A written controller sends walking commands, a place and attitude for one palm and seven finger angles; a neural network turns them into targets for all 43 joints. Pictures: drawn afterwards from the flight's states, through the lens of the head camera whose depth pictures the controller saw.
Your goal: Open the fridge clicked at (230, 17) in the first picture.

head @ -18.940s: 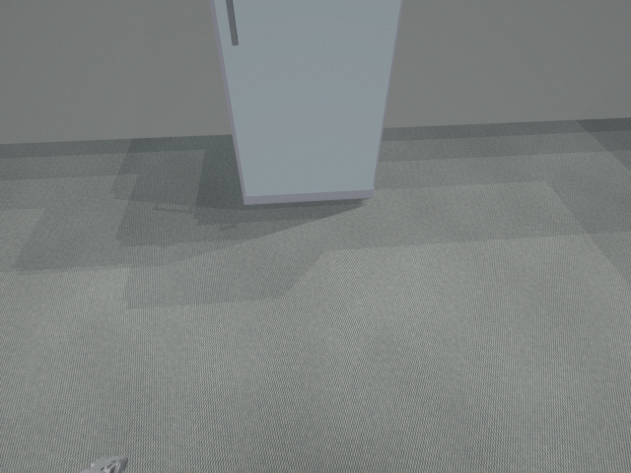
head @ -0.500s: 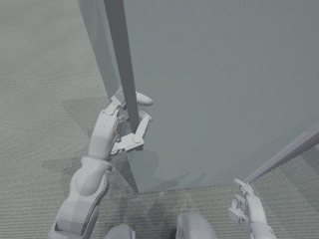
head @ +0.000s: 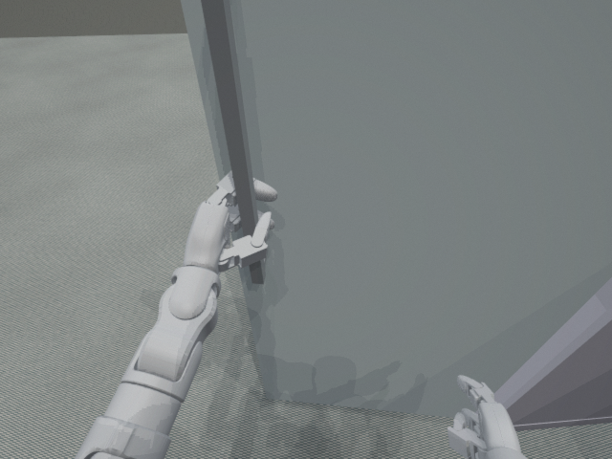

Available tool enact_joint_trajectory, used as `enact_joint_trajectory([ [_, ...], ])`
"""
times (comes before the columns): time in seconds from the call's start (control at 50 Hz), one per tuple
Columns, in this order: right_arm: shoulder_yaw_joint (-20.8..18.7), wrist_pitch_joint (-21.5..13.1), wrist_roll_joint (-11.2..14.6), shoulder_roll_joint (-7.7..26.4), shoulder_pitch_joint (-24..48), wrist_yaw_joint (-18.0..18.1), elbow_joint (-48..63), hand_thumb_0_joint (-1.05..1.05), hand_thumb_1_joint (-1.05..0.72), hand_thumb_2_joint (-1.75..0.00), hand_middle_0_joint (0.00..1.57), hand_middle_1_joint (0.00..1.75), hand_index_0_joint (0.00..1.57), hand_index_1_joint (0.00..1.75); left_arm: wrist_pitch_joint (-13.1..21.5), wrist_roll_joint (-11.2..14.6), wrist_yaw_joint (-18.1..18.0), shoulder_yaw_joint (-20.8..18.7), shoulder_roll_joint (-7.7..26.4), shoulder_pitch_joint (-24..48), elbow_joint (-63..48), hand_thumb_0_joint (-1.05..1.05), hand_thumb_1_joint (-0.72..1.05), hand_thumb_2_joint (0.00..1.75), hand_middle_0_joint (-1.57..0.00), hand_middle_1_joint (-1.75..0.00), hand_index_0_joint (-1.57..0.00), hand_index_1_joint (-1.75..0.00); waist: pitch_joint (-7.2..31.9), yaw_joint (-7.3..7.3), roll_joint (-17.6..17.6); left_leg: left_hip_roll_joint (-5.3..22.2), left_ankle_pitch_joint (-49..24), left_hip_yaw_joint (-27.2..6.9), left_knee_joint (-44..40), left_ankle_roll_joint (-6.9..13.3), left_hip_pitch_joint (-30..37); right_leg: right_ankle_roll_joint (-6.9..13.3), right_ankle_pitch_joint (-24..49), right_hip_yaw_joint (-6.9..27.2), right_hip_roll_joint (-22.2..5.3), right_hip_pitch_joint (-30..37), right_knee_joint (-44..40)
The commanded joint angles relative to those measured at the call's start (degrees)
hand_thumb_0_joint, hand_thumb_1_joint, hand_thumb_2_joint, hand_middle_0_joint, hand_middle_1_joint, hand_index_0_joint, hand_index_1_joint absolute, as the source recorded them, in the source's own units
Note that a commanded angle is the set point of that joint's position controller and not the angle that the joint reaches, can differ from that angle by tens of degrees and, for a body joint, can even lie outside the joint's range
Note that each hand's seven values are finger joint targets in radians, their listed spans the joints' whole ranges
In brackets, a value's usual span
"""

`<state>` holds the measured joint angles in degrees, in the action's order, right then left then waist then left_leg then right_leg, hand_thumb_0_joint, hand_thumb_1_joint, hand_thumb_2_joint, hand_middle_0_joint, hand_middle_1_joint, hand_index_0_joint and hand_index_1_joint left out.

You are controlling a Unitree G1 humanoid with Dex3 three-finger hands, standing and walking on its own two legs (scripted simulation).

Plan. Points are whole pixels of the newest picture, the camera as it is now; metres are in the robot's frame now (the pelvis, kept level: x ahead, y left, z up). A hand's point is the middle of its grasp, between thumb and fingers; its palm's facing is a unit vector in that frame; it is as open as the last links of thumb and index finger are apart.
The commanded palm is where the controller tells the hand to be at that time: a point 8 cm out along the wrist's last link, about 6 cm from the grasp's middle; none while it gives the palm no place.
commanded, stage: stop walking and hold the door back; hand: left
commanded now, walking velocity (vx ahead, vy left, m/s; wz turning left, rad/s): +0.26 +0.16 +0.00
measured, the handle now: (245, 157) +0.38 +0.11 +0.23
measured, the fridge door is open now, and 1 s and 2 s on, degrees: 80 79 78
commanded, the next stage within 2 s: loosen the grip on the handle in 1.52 s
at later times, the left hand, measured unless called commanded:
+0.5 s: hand (260, 233) +0.34 +0.09 +0.14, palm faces -0.01 -0.98 -0.22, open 5.5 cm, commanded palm +0.34 +0.15 +0.12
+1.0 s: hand (260, 230) +0.34 +0.09 +0.15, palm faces -0.03 -0.99 -0.12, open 5.5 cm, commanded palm +0.34 +0.16 +0.12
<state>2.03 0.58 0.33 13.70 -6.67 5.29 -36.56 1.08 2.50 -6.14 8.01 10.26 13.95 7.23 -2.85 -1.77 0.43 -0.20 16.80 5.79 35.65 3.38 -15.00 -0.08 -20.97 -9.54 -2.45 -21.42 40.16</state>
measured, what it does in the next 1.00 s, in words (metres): walks backwards: left foot, then right foot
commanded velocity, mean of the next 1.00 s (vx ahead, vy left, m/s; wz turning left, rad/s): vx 0.16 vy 0.03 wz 0.00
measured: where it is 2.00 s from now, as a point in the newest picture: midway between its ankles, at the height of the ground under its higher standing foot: outside the picture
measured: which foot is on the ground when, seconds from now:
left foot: down 0.00-0.04, up 0.06-0.50, down 0.52-0.72, up 0.74-0.96, down 0.98-1.00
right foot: down 0.00-0.50, up 0.52-0.68, down 0.70-1.00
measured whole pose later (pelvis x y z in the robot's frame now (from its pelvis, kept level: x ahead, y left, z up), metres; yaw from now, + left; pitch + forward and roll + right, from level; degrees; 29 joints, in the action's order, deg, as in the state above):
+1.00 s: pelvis -0.13 +0.00 +0.00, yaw -4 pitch -4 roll -1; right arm -1.4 -7.2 1.3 19.5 -16.8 5.9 -45.1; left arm 6.7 1.4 -0.1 -11.1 16.3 53.9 65.4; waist -4.8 4.8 1.3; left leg 2.8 15.6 4.7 35.8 0.6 -17.4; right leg -1.4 -16.9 -2.4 -2.9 -17.5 38.0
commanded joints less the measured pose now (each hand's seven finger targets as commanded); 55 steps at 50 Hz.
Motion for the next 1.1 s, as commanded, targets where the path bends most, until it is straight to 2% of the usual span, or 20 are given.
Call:
enact_joint_trajectory([
  [0.0, -2.7, 0.0, 1.0, 5.8, 4.5, 0.3, 6.7, 0.0, -0.9, -0.9, 0.2, 0.3, 0.2, 0.3, 2.5, -0.8, -1.2, -9.3, 8.1, 30.3, 3.4, 0.0, 0.9, 0.9, -0.45, -1.4, -0.45, -1.4, 8.3, -0.73, -2.3, 6.1, 23.2, -9.3, -3.5, 1.9, -18.8, 0.6, -9.7, 11.3, -3.4, 16.7, -11.0],
  [0.04, -4.2, -0.2, 0.3, 6.4, 3.5, 0.3, 6.0, 0.0, -0.9, -0.9, 0.2, 0.3, 0.2, 0.3, 2.4, 0.1, -0.8, -11.7, 9.9, 32.4, 10.4, 0.0, 0.9, 0.9, -0.45, -1.4, -0.45, -1.4, 6.3, -1.0, -21.1, -2.5, 12.8, -7.1, 29.8, -3.8, -21.9, 7.1, -29.2, 44.1, -22.2, 8.6, -34.8],
  [0.1, -3.2, -1.3, -0.3, 4.9, 2.1, 0.4, 3.0, 0.0, -0.9, -0.9, 0.2, 0.3, 0.2, 0.3, 4.2, 0.2, -0.6, -15.1, 13.6, 39.0, 12.0, 0.0, 0.9, 0.9, -0.45, -1.4, -0.45, -1.4, 10.8, 1.89, -7.0, 0.6, 4.0, -8.5, 34.8, -5.0, -18.3, 4.2, -29.4, 30.2, -17.9, 6.3, -30.3],
  [0.3, -3.8, -3.2, 0.4, 6.2, 0.2, 0.0, 2.9, 0.0, -0.9, -0.9, 0.2, 0.3, 0.2, 0.3, 8.0, 0.1, 0.6, -23.5, 22.1, 45.8, 19.3, 0.0, 0.9, 0.9, -0.45, -1.4, -0.45, -1.4, 17.8, 2.14, -14.0, 0.9, 4.6, -2.8, 24.5, -5.3, -16.8, 1.5, -23.2, 20.8, -14.3, 17.9, -28.9],
  [0.44, -4.5, -4.6, 0.6, 7.6, -4.8, 0.5, 0.9, 0.0, -0.9, -0.9, 0.2, 0.3, 0.2, 0.3, 9.0, -0.5, 2.4, -20.8, 21.6, 58.8, 22.0, 0.0, 0.9, 0.9, -0.45, -1.4, -0.45, -1.4, 21.9, 5.17, -11.7, -3.0, 10.2, 9.9, -4.6, -2.3, 12.7, -0.1, -13.5, 5.4, -7.1, 8.1, -21.6],
  [0.46, -4.5, -4.6, 0.0, 9.1, -6.6, 0.5, 0.3, 0.0, -0.9, -0.9, 0.2, 0.3, 0.2, 0.3, 9.4, -0.8, 3.1, -21.1, 22.0, 59.6, 24.4, 0.0, 0.9, 0.9, -0.45, -1.4, -0.45, -1.4, 20.3, 5.92, -2.8, -1.0, 12.5, 5.7, -11.2, -0.4, 15.5, -1.7, -9.6, 2.5, -3.6, 4.8, -9.8],
  [0.48, -4.9, -4.9, -0.6, 12.0, -5.8, 0.6, 1.7, 0.0, -0.9, -0.9, 0.2, 0.3, 0.2, 0.3, 10.0, -0.3, 3.9, -20.2, 20.1, 62.5, 23.6, 0.0, 0.9, 0.9, -0.45, -1.4, -0.45, -1.4, 16.1, 5.99, 15.5, 12.9, 24.3, -17.7, -23.4, 6.1, 10.8, -3.9, -5.0, 0.3, 4.3, -2.7, 16.2],
  [0.5, -4.5, -5.8, 0.5, 11.8, -0.7, 0.3, 3.1, 0.0, -0.9, -0.9, 0.2, 0.3, 0.2, 0.3, 10.4, 0.7, 3.6, -19.0, 18.8, 69.8, 22.4, 0.0, 0.9, 0.9, -0.45, -1.4, -0.45, -1.4, 10.4, 3.25, 17.0, 25.8, 24.0, -35.0, -29.6, 12.5, 0.4, -1.9, -3.1, 10.4, 3.6, -10.0, 33.0],
  [0.54, -6.0, -3.7, 1.4, 11.6, -2.0, -1.3, -0.2, 0.0, -0.9, -0.9, 0.2, 0.3, 0.2, 0.3, 9.4, -0.3, 4.7, -20.7, 20.6, 60.7, 33.0, 0.0, 0.9, 0.9, -0.45, -1.4, -0.45, -1.4, 12.7, 0.36, 8.6, 22.0, 24.7, -29.1, -25.4, 11.4, -2.5, -0.3, 0.5, 15.2, 0.6, -11.5, 41.9],
  [0.58, -4.4, -3.5, 2.2, 11.3, -3.7, -0.1, -1.5, 0.0, -0.9, -0.9, 0.2, 0.3, 0.2, 0.3, 9.0, -1.9, 3.3, -19.9, 23.9, 67.9, 39.3, 0.0, 0.9, 0.9, -0.45, -1.4, -0.45, -1.4, 8.8, 0.61, 8.5, 18.5, 19.6, -22.7, -17.8, 8.0, -2.6, 0.1, -1.8, 12.9, -2.8, -8.8, 20.2],
  [0.64, -4.2, -5.4, 2.2, 12.0, -8.0, 1.0, -3.0, 0.0, -0.9, -0.9, 0.2, 0.3, 0.2, 0.3, 9.5, -0.8, 3.5, -18.2, 20.8, 70.9, 41.5, 0.0, 0.9, 0.9, -0.45, -1.4, -0.45, -1.4, 13.8, 1.39, 6.7, 13.0, 13.3, -11.2, -7.7, 2.1, -4.0, 0.2, -6.0, 3.9, 3.3, 12.6, -7.3],
  [0.66, -4.1, -6.1, 2.5, 11.1, -7.1, 0.8, -2.9, 0.0, -0.9, -0.9, 0.2, 0.3, 0.2, 0.3, 9.3, -0.4, 3.8, -16.6, 18.6, 70.6, 42.6, 0.0, 0.9, 0.9, -0.45, -1.4, -0.45, -1.4, 15.3, 1.39, 3.8, 10.7, 10.6, -7.8, 0.1, 0.2, -9.7, 1.6, -7.7, 8.2, 0.8, 21.1, -13.7],
  [0.7, -5.6, -6.9, 2.4, 10.5, -7.0, 1.5, -2.8, 0.0, -0.9, -0.9, 0.2, 0.3, 0.2, 0.3, 8.4, -0.5, 2.5, -25.0, 27.4, 68.3, 45.1, 0.0, 0.9, 0.9, -0.45, -1.4, -0.45, -1.4, 12.2, 1.02, -18.5, 3.0, 17.3, -4.1, 27.6, -4.3, -26.2, 10.7, -7.8, 39.0, -19.9, 24.2, -28.5],
  [0.76, -5.3, -8.2, 2.2, 10.7, -9.0, 1.7, -5.9, 0.0, -0.9, -0.9, 0.2, 0.3, 0.2, 0.3, 6.6, -1.4, 2.9, -25.0, 30.3, 67.3, 46.3, 0.0, 0.9, 0.9, -0.45, -1.4, -0.45, -1.4, 12.3, 2.12, -13.2, 4.7, 12.5, -8.3, 29.7, -3.7, -23.2, 10.2, -6.0, 30.1, -16.9, 19.8, -22.7],
  [0.9, -4.5, -9.6, 1.0, 10.5, -10.0, 1.5, -4.5, 0.0, -0.9, -0.9, 0.2, 0.3, 0.2, 0.3, 9.3, -0.7, 3.2, -23.9, 26.7, 66.1, 47.1, 0.0, 0.9, 0.9, -0.45, -1.4, -0.45, -1.4, 13.8, 3.35, -11.0, 1.7, 0.2, 0.6, -0.3, -3.8, 4.4, 4.9, -3.9, 13.5, -10.3, 6.0, -17.6],
  [0.96, -5.9, -9.3, 1.1, 13.4, -8.1, 0.5, -2.7, 0.0, -0.9, -0.9, 0.2, 0.3, 0.2, 0.3, 10.8, 0.0, 4.2, -20.6, 21.1, 68.4, 43.7, 0.0, 0.9, 0.9, -0.45, -1.4, -0.45, -1.4, 13.5, 2.0, 8.4, 13.7, -2.3, -17.1, -13.8, 1.3, 9.2, -0.7, -4.5, 7.3, 0.3, -0.3, -1.8],
  [0.98, -5.4, -9.0, 2.0, 12.6, -7.5, 0.2, -1.0, 0.0, -0.9, -0.9, 0.2, 0.3, 0.2, 0.3, 10.4, 1.1, 4.4, -18.6, 18.2, 70.1, 43.3, 0.0, 0.9, 0.9, -0.45, -1.4, -0.45, -1.4, 14.0, 1.08, 4.6, 16.0, -7.8, -21.1, -14.7, 3.8, 5.9, -1.3, -3.4, 6.8, 2.6, 2.8, 0.0],
  [1.0, -4.4, -9.1, 1.6, 9.8, -6.4, 0.0, -0.6, 0.0, -0.9, -0.9, 0.2, 0.3, 0.2, 0.3, 10.5, 1.3, 5.0, -15.1, 12.9, 66.4, 42.9, 0.0, 0.9, 0.9, -0.45, -1.4, -0.45, -1.4, 13.7, 2.22, 8.2, 15.7, -5.7, -20.2, -15.8, 4.3, 4.3, -1.1, -7.1, 7.6, 2.2, 4.0, 0.1],
  [1.04, -4.8, -9.0, 1.5, 11.1, -7.3, 0.3, -1.3, 0.0, -0.9, -0.9, 0.2, 0.3, 0.2, 0.3, 11.6, 0.3, 3.9, -20.0, 19.5, 67.1, 38.4, 0.0, 0.9, 0.9, -0.45, -1.4, -0.45, -1.4, 14.3, 1.24, 10.2, 13.7, -14.3, -15.3, -11.0, 3.7, 5.2, -0.7, -0.6, 7.9, 1.1, 7.0, -5.7],
  [1.08, -4.9, -8.9, 1.9, 10.6, -7.5, 0.1, -0.7, 0.0, -0.9, -0.9, 0.2, 0.3, 0.2, 0.3, 11.3, -0.4, 3.9, -18.3, 17.0, 63.2, 38.4, 0.0, 0.9, 0.9, -0.45, -1.4, -0.45, -1.4, 18.1, 1.45, 0.0, 9.7, -19.7, -8.1, -3.7, -0.2, 5.1, -0.4, 12.3, 10.6, -1.5, 12.9, -12.6],
])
